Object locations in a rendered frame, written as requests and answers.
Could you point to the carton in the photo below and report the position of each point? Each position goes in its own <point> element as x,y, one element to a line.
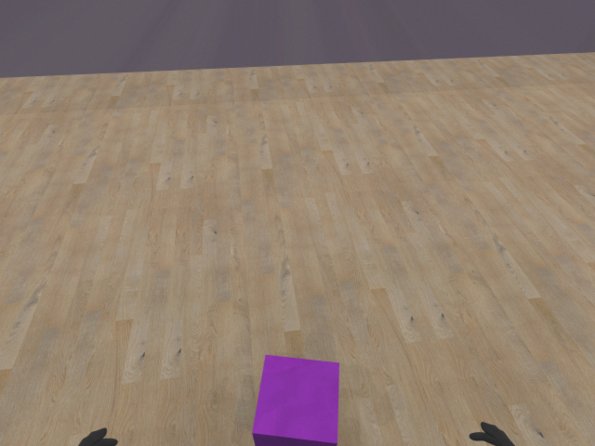
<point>297,403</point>

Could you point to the robot left hand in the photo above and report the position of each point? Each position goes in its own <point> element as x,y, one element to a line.
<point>96,438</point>

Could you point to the robot right hand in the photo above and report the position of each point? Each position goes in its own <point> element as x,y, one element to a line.
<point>492,435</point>

